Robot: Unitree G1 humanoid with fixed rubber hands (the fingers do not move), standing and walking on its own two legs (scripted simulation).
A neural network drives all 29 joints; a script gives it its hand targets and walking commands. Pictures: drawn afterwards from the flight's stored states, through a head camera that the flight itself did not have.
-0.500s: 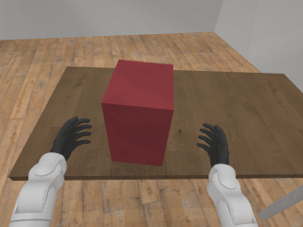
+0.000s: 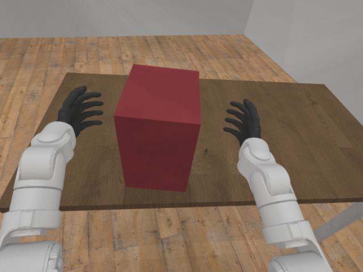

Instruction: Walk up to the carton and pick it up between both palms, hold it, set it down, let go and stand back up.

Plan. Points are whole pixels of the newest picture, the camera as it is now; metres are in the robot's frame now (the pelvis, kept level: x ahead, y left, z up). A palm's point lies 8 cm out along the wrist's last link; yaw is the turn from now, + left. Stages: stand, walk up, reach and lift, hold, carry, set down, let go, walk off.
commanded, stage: reach and lift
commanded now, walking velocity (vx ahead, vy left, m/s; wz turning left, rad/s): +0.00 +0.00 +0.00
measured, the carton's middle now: (160, 131) +0.47 +0.05 +0.05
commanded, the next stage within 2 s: none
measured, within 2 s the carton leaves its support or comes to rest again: neither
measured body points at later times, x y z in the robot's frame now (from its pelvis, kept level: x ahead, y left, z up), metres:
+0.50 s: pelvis +0.00 +0.00 +0.00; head +0.01 +0.03 +0.45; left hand +0.45 +0.23 +0.21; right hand +0.44 -0.13 +0.20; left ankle +0.03 +0.12 -0.75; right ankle -0.01 -0.13 -0.75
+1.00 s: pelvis +0.00 +0.00 +0.00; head +0.01 +0.04 +0.45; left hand +0.49 +0.21 +0.25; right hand +0.46 -0.13 +0.25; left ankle +0.03 +0.12 -0.75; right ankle -0.01 -0.13 -0.75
